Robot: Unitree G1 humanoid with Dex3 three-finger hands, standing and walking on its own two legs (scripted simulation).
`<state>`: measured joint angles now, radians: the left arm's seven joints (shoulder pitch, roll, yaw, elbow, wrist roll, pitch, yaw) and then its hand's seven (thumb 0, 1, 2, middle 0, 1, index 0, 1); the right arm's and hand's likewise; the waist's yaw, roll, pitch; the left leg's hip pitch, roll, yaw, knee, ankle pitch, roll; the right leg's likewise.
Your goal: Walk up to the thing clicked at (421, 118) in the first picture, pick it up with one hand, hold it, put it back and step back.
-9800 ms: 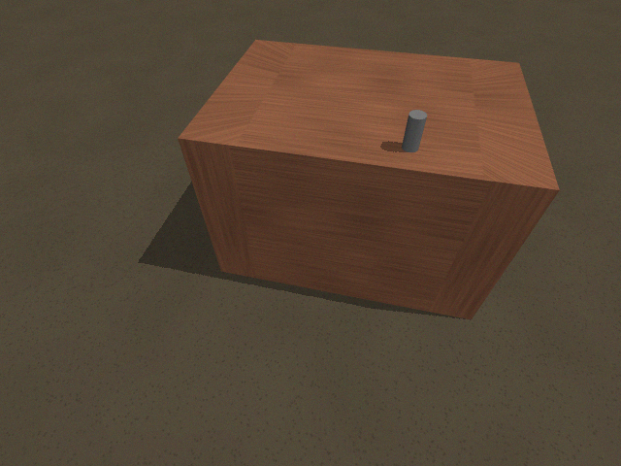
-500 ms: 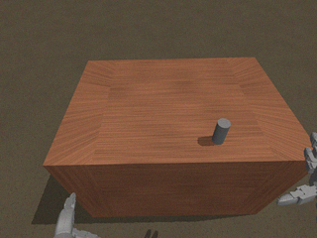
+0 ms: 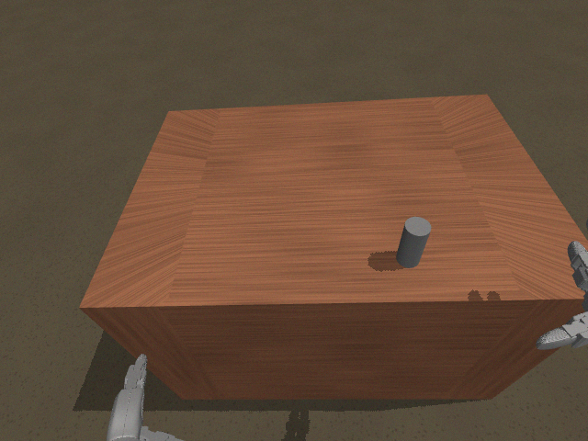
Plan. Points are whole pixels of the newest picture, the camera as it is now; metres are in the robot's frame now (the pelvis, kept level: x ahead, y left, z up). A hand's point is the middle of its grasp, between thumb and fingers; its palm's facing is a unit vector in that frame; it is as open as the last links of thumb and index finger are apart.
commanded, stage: go down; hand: right
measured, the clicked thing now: (412, 243) +0.47 -0.18 -0.06
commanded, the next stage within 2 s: none
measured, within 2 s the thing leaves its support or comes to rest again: neither
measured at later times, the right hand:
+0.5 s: hand (574, 251) +0.35 -0.35 +0.07, palm faces +0.16 +0.99 +0.02, open 17.6 cm
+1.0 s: hand (575, 233) +0.38 -0.36 +0.07, palm faces +0.14 +0.99 +0.02, open 17.6 cm
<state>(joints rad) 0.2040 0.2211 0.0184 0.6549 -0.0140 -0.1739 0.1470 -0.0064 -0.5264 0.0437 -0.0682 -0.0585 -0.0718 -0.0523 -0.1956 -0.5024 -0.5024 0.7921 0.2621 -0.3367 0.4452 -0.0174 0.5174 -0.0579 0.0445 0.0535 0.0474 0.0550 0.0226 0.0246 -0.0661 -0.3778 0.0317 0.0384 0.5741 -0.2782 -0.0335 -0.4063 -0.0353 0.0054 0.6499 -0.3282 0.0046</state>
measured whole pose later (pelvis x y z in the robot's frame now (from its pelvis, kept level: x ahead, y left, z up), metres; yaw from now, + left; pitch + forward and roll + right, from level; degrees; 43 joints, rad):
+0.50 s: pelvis -0.02 +0.01 -0.02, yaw +0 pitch +10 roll +2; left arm 0.24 0.26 -0.03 0.57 -0.02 -0.21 0.15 -0.01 -0.53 0.05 -0.06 -0.06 -0.07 -0.05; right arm -0.48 -0.74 -0.61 1.09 0.27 -0.33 0.60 -0.02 0.58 -0.05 0.04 0.05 0.05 0.05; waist 0.09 0.03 -0.09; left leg -0.61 0.02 0.04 0.75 -0.33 -0.02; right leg -0.64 -0.05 0.02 0.82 -0.37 0.01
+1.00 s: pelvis -0.01 +0.00 -0.03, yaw +1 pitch +14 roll +3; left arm 0.27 0.27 -0.05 0.49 -0.01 -0.20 0.13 -0.01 -0.55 0.07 -0.06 -0.05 -0.06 -0.06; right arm -0.56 -0.81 -0.65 1.12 0.24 -0.27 0.61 -0.02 0.56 -0.05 0.05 0.05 0.05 0.05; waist 0.12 0.02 -0.12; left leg -0.71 0.01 0.04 0.82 -0.36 -0.03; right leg -0.75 -0.06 0.02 0.92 -0.42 0.00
